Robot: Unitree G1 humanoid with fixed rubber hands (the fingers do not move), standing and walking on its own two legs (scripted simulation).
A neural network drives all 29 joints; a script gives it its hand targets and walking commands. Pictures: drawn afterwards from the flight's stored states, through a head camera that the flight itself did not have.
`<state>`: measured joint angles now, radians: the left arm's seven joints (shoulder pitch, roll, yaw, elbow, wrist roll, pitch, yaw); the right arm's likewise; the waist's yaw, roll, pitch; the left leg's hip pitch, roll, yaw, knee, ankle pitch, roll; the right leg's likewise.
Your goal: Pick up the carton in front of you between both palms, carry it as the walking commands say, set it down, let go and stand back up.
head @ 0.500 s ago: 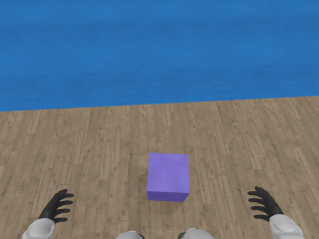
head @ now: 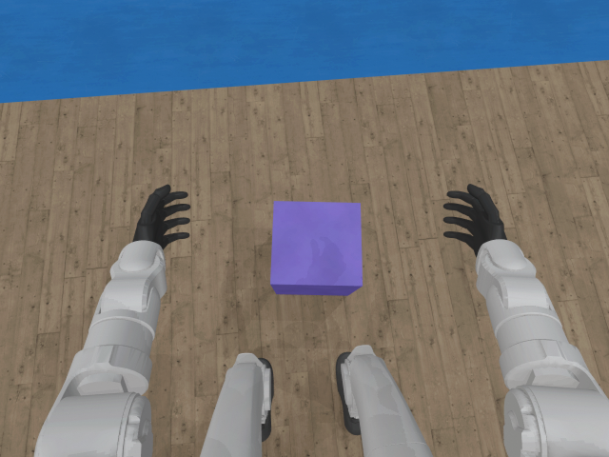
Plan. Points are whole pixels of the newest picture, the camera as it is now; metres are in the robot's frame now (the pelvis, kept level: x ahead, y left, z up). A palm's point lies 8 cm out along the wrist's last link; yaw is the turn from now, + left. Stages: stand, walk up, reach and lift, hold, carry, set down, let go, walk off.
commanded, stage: reach and lift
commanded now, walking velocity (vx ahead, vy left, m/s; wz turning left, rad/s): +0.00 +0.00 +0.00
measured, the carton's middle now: (314, 252) +0.46 -0.05 -0.56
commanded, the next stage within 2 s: none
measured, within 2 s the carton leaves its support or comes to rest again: neither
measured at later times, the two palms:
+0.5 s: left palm (219, 190) +0.50 +0.13 -0.18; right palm (440, 195) +0.47 -0.24 -0.17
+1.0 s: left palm (233, 242) +0.47 +0.15 -0.43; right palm (399, 246) +0.44 -0.24 -0.42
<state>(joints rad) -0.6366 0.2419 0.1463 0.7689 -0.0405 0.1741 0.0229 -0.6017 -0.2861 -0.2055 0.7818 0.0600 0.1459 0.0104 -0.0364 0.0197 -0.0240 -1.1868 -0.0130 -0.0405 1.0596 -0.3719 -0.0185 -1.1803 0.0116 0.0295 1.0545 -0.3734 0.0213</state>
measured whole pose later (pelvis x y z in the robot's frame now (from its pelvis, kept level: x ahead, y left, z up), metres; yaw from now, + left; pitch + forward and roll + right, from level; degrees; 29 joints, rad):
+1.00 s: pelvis -0.06 +0.00 -0.26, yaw +0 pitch +45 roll -1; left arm -1.23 0.30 0.12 0.87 -0.14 0.11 0.15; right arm -1.20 -0.34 -0.23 0.95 0.19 0.07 -0.04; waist -0.07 0.01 0.16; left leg -2.25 -0.08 -0.06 1.98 -0.52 -0.05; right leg -2.24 0.04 0.04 1.98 -0.53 0.06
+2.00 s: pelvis -0.06 +0.01 -0.32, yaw +0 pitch +36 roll +0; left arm -1.43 0.25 0.16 1.09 -0.09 0.12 0.15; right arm -1.39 -0.25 -0.25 1.08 0.10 0.10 -0.08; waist -0.09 0.03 0.35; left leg -2.27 -0.08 -0.03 2.21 -0.57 -0.04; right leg -2.26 0.03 0.06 2.21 -0.58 0.06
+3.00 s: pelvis -0.03 +0.01 -0.10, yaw -1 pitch +36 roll +0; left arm -0.79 -0.07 0.38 0.68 0.15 0.32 0.12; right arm -0.77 0.01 -0.39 0.66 -0.15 0.37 -0.03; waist -0.04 0.04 -0.21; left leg -1.62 -0.13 -0.10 1.51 -0.52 -0.05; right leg -1.63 0.09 0.12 1.50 -0.50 0.07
